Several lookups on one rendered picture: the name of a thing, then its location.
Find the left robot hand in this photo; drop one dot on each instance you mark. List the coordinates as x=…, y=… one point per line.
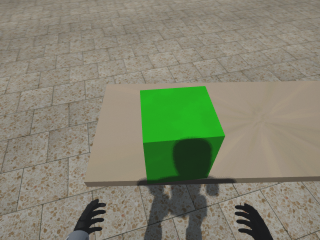
x=85, y=220

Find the table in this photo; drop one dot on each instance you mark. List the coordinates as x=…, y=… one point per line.
x=272, y=134

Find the left robot forearm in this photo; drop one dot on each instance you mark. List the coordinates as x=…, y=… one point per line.
x=78, y=235

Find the right robot hand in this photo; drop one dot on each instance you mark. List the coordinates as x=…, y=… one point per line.
x=259, y=230

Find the carton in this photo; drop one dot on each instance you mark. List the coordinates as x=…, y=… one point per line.
x=181, y=133

